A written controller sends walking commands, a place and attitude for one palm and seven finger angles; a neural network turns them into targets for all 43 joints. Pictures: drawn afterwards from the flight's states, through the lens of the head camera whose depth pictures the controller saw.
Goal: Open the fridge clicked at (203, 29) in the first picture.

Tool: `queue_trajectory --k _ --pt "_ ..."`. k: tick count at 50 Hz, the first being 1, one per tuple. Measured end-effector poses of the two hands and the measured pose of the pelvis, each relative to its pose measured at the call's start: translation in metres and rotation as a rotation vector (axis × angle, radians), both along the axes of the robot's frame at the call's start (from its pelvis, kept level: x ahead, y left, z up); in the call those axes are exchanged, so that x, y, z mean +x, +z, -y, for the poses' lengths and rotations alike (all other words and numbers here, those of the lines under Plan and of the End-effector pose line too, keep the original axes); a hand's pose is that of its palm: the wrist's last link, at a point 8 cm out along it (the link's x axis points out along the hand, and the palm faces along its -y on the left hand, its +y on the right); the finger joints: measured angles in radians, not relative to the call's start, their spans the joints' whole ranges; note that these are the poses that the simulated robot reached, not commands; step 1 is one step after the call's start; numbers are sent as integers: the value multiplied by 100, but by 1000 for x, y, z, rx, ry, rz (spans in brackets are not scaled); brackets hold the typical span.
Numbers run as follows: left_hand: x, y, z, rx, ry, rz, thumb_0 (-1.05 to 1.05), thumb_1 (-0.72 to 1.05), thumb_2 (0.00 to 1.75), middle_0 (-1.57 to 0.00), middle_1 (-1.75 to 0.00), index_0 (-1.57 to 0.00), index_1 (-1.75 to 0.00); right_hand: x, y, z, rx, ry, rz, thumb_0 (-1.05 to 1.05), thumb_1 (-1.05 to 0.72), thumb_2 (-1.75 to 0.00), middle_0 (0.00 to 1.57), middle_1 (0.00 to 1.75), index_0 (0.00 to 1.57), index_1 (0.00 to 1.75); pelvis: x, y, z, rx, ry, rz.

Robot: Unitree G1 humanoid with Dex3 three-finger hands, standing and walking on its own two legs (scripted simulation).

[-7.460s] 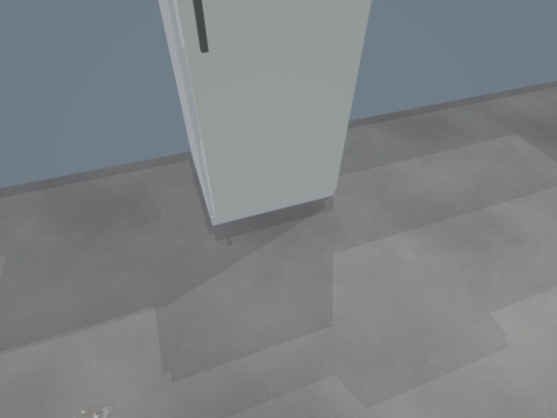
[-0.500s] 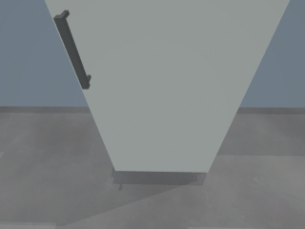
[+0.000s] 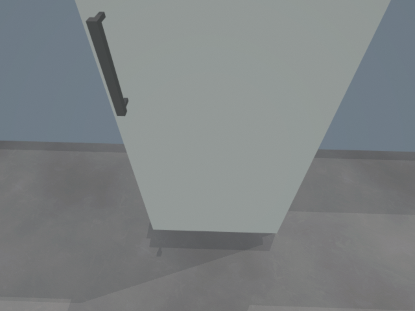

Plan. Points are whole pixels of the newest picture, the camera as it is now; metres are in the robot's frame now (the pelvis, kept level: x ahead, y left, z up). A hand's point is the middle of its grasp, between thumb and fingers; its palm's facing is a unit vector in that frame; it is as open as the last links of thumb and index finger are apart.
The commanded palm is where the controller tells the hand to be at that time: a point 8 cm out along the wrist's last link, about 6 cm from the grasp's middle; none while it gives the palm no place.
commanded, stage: come to a stop and stand still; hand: left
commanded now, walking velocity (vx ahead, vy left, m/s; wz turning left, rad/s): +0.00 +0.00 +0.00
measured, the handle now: (112, 68) +0.56 +0.26 +0.19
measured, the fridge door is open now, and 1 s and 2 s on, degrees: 0 0 0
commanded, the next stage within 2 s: look again from close up in 0.92 s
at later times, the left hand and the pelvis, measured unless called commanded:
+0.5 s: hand out of the picture +0.04 +0.20 -0.17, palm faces +0.02 -0.97 -0.25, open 7.3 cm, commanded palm none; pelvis +0.02 +0.02 -0.01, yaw +0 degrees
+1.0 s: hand out of the picture +0.03 +0.18 -0.17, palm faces +0.02 -0.97 -0.22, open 7.3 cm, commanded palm none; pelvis +0.02 +0.00 +0.00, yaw +0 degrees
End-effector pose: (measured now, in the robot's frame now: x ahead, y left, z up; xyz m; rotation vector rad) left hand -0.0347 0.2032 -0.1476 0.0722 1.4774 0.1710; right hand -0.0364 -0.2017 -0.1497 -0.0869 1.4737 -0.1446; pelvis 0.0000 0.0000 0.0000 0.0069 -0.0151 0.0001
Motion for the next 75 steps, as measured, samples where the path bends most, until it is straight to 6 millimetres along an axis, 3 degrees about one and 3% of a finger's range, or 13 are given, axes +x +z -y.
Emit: queue_trajectory --k 6,16,25,41,49,75 --pt "9 -2 -5 14 -34 32 1 91 90 -20 -30 -20 -30 -8 -4 -2 -2 -10 -6 0 -91 -90 20 30 20 30 0 -4 -7 -9 -5 0" --pt "44 6 -39 79 -76 108 1 91 90 -20 -30 -20 -30 8 -16 -26 44 -17 82 0 -91 -90 20 30 20 30 12 -7 -21 8 -7 -1" --pt "66 14 -46 107 -77 138 1 92 90 -20 -30 -20 -30 28 -17 -33 66 12 93 0 -91 -90 20 30 20 30 19 -5 -23 15 -7 9" --pt "61 9 -30 81 -70 101 1 93 90 -20 -30 -20 -30 47 -9 11 -18 38 87 0 -91 -90 20 30 20 30 21 -4 -8 16 -5 23" --pt "58 8 -22 76 -71 105 1 92 90 -20 -30 -20 -30 47 -7 22 -25 46 90 0 -91 -90 20 30 20 30 18 -3 1 15 -2 26" --pt "55 7 -12 70 -67 118 1 91 90 -20 -30 -20 -30 5 -3 27 -11 25 -6 0 -91 -90 20 30 20 30 10 -2 14 9 3 11"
